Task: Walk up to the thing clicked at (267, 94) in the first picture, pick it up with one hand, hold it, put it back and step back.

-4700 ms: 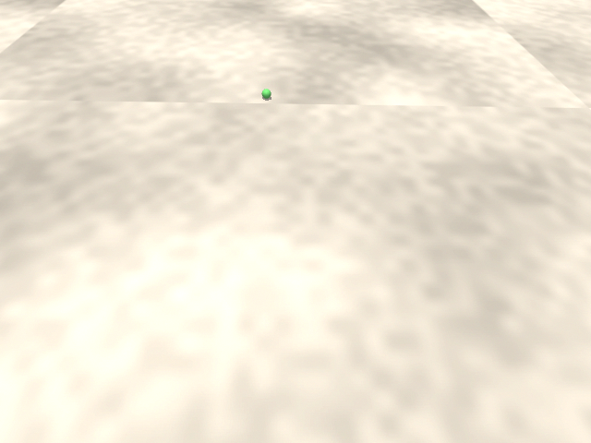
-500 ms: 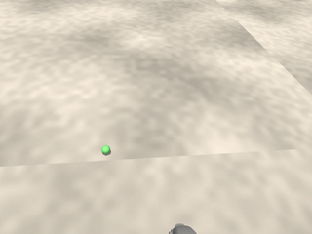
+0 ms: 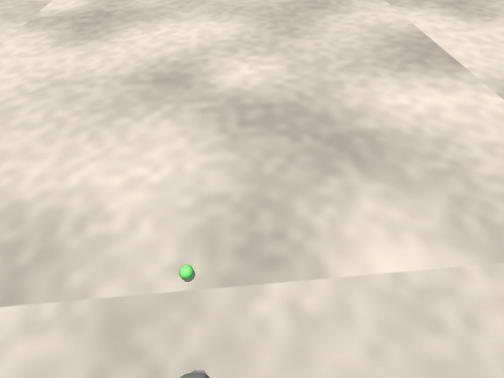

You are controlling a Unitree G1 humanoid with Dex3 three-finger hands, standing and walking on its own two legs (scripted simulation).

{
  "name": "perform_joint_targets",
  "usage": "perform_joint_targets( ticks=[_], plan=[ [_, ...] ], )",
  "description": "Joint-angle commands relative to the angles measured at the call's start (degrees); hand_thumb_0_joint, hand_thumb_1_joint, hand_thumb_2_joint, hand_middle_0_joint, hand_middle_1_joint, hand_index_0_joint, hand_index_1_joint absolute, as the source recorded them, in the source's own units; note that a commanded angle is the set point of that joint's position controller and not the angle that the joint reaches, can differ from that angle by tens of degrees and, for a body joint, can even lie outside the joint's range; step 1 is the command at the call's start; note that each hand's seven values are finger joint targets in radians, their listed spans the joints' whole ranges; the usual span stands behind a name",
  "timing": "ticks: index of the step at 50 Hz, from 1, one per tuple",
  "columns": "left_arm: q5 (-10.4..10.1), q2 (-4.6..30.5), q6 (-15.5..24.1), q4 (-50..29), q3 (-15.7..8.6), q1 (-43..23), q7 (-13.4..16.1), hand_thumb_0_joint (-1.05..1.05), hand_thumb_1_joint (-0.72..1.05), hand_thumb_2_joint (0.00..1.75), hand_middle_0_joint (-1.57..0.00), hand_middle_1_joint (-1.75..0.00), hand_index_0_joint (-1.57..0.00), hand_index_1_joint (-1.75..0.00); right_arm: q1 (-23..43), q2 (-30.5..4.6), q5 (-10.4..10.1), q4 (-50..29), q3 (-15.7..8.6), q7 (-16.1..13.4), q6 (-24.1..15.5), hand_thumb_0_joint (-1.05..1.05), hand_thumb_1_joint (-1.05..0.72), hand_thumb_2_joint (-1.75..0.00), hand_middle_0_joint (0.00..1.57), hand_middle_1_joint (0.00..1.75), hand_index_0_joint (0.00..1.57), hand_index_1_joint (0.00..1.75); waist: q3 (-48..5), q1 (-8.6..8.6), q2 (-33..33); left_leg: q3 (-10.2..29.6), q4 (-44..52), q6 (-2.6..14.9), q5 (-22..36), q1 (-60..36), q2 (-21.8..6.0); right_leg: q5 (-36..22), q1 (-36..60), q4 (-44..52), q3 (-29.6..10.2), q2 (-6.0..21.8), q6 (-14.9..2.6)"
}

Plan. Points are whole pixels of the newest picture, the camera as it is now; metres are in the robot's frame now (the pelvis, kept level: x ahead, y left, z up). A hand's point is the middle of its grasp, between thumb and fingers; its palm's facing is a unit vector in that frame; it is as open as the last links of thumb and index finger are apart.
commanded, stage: walk up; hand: left
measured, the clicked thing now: (186, 271) +0.70 +0.30 -0.74
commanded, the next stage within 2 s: none
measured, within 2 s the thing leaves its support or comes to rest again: neither
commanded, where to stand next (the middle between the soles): +0.30 +0.04 m, yaw +0 degrees
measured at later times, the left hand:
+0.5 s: hand (75, 375) +0.19 +0.32 -0.15, palm faces -0.09 -0.93 -0.35, open 7.4 cm
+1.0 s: hand (104, 325) +0.28 +0.30 -0.16, palm faces -0.01 -0.93 -0.37, open 7.4 cm
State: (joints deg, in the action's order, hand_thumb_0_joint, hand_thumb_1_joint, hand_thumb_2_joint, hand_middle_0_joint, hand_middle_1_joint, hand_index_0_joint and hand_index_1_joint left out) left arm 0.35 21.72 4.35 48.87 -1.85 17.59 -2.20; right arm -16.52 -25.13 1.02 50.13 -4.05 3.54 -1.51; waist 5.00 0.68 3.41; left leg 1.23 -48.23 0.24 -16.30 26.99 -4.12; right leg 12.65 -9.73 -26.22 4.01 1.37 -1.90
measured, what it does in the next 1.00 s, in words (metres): walks ahead: left foot, then right foot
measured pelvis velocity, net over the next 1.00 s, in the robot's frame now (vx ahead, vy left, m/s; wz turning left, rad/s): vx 0.19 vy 0.04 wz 0.00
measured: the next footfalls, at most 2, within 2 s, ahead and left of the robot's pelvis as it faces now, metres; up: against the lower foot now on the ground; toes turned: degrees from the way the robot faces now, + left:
left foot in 0.14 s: +0.18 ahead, +0.16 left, +0.00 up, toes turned +5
right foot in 0.60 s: +0.29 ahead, -0.10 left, +0.00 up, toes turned -2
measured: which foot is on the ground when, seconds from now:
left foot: up 0.00-0.12, down 0.14-0.62, up 0.64-0.94, down 0.96-1.00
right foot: down 0.00-0.16, up 0.18-0.58, down 0.60-1.00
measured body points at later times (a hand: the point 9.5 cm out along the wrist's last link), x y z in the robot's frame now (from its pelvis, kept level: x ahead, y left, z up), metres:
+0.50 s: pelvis +0.13 +0.05 +0.00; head +0.15 +0.05 +0.45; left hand +0.19 +0.37 -0.12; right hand +0.15 -0.28 -0.11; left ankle +0.14 +0.16 -0.74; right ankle +0.23 -0.11 -0.70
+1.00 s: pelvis +0.19 +0.04 -0.02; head +0.20 +0.04 +0.43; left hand +0.28 +0.35 -0.14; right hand +0.25 -0.29 -0.14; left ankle +0.25 +0.16 -0.74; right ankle +0.25 -0.10 -0.74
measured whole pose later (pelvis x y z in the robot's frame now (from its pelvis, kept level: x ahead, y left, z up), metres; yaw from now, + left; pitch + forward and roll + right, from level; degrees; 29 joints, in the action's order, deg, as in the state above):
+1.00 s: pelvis +0.19 +0.04 -0.02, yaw +0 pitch -4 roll +1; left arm 0.0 22.7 0.3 52.5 -0.9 11.3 -0.3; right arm -13.8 -22.7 1.4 56.3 -2.6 0.5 -0.9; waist 5.5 0.7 -1.3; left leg -1.5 -36.5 0.0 -14.2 17.9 -0.6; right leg 16.1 -19.3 -39.2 1.8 3.9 0.1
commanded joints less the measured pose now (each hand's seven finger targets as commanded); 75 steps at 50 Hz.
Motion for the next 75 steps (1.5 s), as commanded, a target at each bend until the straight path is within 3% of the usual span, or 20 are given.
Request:
perform_joint_targets(
  ticks=[1,7,9,10,15,22,27,30,31,33,39,47,49,50,51,55,57,62,70,75],
  plan=[
    [0.4,17.5,1.3,-4.5,-5.4,0.6,0.5,0.0,0.9,0.9,-0.2,-0.3,-0.2,-0.3,1.4,-8.7,0.4,-3.9,-3.0,0.3,-1.7,0.0,-0.9,-0.9,0.2,0.3,0.2,0.3,1.3,1.67,-12.2,-1.7,9.1,-0.91,3.7,-2.1,-1.4,14.7,-7.0,13.2,-11.0,13.3,-10.35],
    [0.9,14.3,0.2,-5.4,-4.0,-2.0,0.3,0.0,0.9,0.9,-0.2,-0.3,-0.2,-0.3,-10.6,-11.6,0.7,0.7,-4.7,-0.9,-3.5,0.0,-0.9,-0.9,0.2,0.3,0.2,0.3,-4.7,-5.83,-0.7,-2.6,16.6,2.05,-1.6,-27.6,1.6,18.5,-19.8,-7.7,-6.9,9.1,-6.02],
    [-0.3,9.0,-0.6,-4.6,-2.3,3.7,0.4,0.0,0.9,0.9,-0.2,-0.3,-0.2,-0.3,-11.1,-18.0,1.1,-1.6,-5.6,-1.9,-4.4,0.0,-0.9,-0.9,0.2,0.3,0.2,0.3,-1.8,-4.77,14.1,34.3,38.0,8.5,-28.8,-27.4,-17.2,15.9,-33.6,-35.9,-2.8,-3.9,-0.97],
    [0.1,15.0,-1.1,-2.9,-3.8,3.5,1.1,0.0,0.9,0.9,-0.2,-0.3,-0.2,-0.3,-8.0,-18.9,-0.5,-2.8,-5.7,-1.7,-4.3,0.0,-0.9,-0.9,0.2,0.3,0.2,0.3,0.7,-4.16,8.4,36.7,39.3,13.06,-32.0,-21.6,-20.6,16.5,-31.5,-39.3,-7.1,0.4,-1.48],
    [-0.3,14.7,-1.1,0.6,-3.9,5.6,0.5,0.0,0.9,0.9,-0.2,-0.3,-0.2,-0.3,-3.1,-12.8,-0.7,-4.1,-3.4,-2.3,-4.8,0.0,-0.9,-0.9,0.2,0.3,0.2,0.3,0.2,-0.68,5.1,11.2,34.2,10.06,-0.3,-16.2,-10.9,6.2,-22.4,-33.7,-8.0,3.9,0.13],
    [0.5,12.9,-1.5,-1.3,-3.8,-1.3,-0.7,0.0,0.9,0.9,-0.2,-0.3,-0.2,-0.3,-4.9,-13.6,-0.6,-5.0,-3.6,-2.4,-4.1,0.0,-0.9,-0.9,0.2,0.3,0.2,0.3,1.4,-2.75,4.6,7.1,35.0,13.14,-1.5,-16.3,-10.8,2.9,-21.4,-20.7,-4.3,4.6,2.23],
    [0.2,9.8,-0.5,-0.3,-3.2,-1.0,0.6,0.0,0.9,0.9,-0.2,-0.3,-0.2,-0.3,-2.6,-11.7,-0.7,-5.2,-2.3,-2.8,-2.7,0.0,-0.9,-0.9,0.2,0.3,0.2,0.3,-1.2,-0.88,3.2,1.7,22.8,11.2,27.1,-12.8,-9.5,-1.9,-8.8,-10.0,-1.2,1.2,1.31],
    [0.4,13.3,0.7,2.2,-4.2,6.3,2.1,0.0,0.9,0.9,-0.2,-0.3,-0.2,-0.3,-2.8,-6.7,-1.8,-5.6,-0.3,-3.1,-1.8,0.0,-0.9,-0.9,0.2,0.3,0.2,0.3,-8.5,2.87,-8.7,-2.7,4.1,5.87,14.1,-10.4,-2.9,-11.4,6.4,1.8,-5.5,3.2,-0.68],
    [0.7,18.3,1.0,1.2,-5.5,5.9,2.4,0.0,0.9,0.9,-0.2,-0.3,-0.2,-0.3,-5.6,-3.6,-1.9,-6.3,0.8,-3.0,-1.7,0.0,-0.9,-0.9,0.2,0.3,0.2,0.3,-11.5,1.68,-20.0,-5.3,-5.7,3.05,-4.2,-2.8,2.1,-10.3,10.5,4.9,-23.6,15.8,-4.74],
    [0.0,20.8,0.2,-0.7,-5.6,1.3,2.3,0.0,0.9,0.9,-0.2,-0.3,-0.2,-0.3,-6.4,-10.5,-0.8,-3.9,-1.4,-3.8,-0.2,0.0,-0.9,-0.9,0.2,0.3,0.2,0.3,-5.8,1.42,-16.1,-1.1,-12.0,2.75,-18.9,2.9,3.1,5.2,4.5,9.2,-35.2,22.5,-13.43],
    [0.4,16.1,-0.1,-1.8,-3.8,-2.8,2.6,0.0,0.9,0.9,-0.2,-0.3,-0.2,-0.3,-5.3,-8.7,-0.6,0.1,-1.0,-3.0,0.4,0.0,-0.9,-0.9,0.2,0.3,0.2,0.3,-4.1,-0.17,-13.9,0.0,-6.4,0.84,-7.9,-0.1,1.8,-0.5,-2.8,7.9,-15.8,12.4,-9.47],
    [-0.2,12.8,-2.5,-1.4,-2.1,-8.8,2.4,0.0,0.9,0.9,-0.2,-0.3,-0.2,-0.3,-2.3,-7.5,0.2,4.0,-1.2,-3.6,-0.6,0.0,-0.9,-0.9,0.2,0.3,0.2,0.3,-5.0,-1.8,-9.7,-2.7,17.0,0.98,4.4,-19.5,3.1,6.4,-17.2,-1.0,-10.6,10.9,-5.5],
    [-1.1,8.3,-3.3,-0.8,-0.7,-7.4,2.2,0.0,0.9,0.9,-0.2,-0.3,-0.2,-0.3,1.0,-11.8,1.0,2.9,-1.6,-4.0,-1.4,0.0,-0.9,-0.9,0.2,0.3,0.2,0.3,-3.8,-0.5,3.8,15.6,29.4,3.66,-4.0,-17.0,-8.3,13.9,-20.0,-8.2,-6.8,4.4,-0.9],
    [-1.4,9.6,-3.6,0.9,-0.9,-5.7,2.3,0.0,0.9,0.9,-0.2,-0.3,-0.2,-0.3,6.5,-14.3,0.2,1.4,-1.4,-3.9,-1.6,0.0,-0.9,-0.9,0.2,0.3,0.2,0.3,-3.1,0.9,6.7,23.4,35.0,8.22,-15.2,-8.1,-14.5,14.7,-13.4,-12.7,-3.3,0.3,0.47],
    [-0.8,12.8,-3.8,3.2,-2.1,-6.3,2.5,0.0,0.9,0.9,-0.2,-0.3,-0.2,-0.3,9.3,-15.1,0.0,1.7,-1.6,-3.7,-1.2,0.0,-0.9,-0.9,0.2,0.3,0.2,0.3,-0.1,0.6,5.8,22.0,35.5,10.22,-20.3,1.9,-14.6,15.2,-5.6,-16.4,-4.8,1.9,0.43],
    [-0.7,11.5,-2.8,6.8,-1.7,-4.1,2.0,0.0,0.9,0.9,-0.2,-0.3,-0.2,-0.3,11.0,-9.6,-0.4,3.0,0.7,-3.4,-0.9,0.0,-0.9,-0.9,0.2,0.3,0.2,0.3,-2.6,2.14,6.1,8.8,28.5,3.6,-8.1,-4.7,-5.4,2.2,-1.8,-3.1,-4.3,1.5,0.08],
    [-0.5,11.7,-2.5,7.8,-1.4,-6.4,2.3,0.0,0.9,0.9,-0.2,-0.3,-0.2,-0.3,10.2,-9.2,-0.7,4.2,0.9,-3.2,-0.9,0.0,-0.9,-0.9,0.2,0.3,0.2,0.3,-6.9,0.94,5.1,7.8,26.7,3.03,-3.2,-8.5,-4.9,0.9,-0.1,-0.8,-5.5,2.1,0.13],
    [-0.5,11.7,-2.5,9.8,-0.6,-9.2,1.9,0.0,0.9,0.9,-0.2,-0.3,-0.2,-0.3,12.9,-9.4,-0.7,5.6,1.1,-3.3,0.0,0.0,-0.9,-0.9,0.2,0.3,0.2,0.3,-2.1,0.52,2.7,8.2,30.7,2.37,-14.1,-8.0,-4.3,7.5,-3.9,3.1,-7.0,3.2,0.29],
    [-0.6,11.4,-1.3,12.4,-0.2,-11.2,2.2,0.0,0.9,0.9,-0.2,-0.3,-0.2,-0.3,12.9,-8.2,-1.5,8.8,1.3,-3.4,-0.7,0.0,-0.9,-0.9,0.2,0.3,0.2,0.3,-8.4,-0.66,-4.2,4.1,26.0,2.03,12.2,-19.8,-3.2,-9.7,-1.3,6.5,-8.1,6.4,0.5],
    [-0.5,11.0,-1.7,13.5,-0.1,-12.4,2.4,0.0,0.9,0.9,-0.2,-0.3,-0.2,-0.3,14.9,-7.7,-1.4,10.0,1.3,-3.4,-0.3,0.0,-0.9,-0.9,0.2,0.3,0.2,0.3,-7.8,-0.39,-5.6,3.6,27.8,1.73,13.9,-20.9,-3.3,-10.1,-0.4,8.1,-7.4,6.7,1.08]
  ],
)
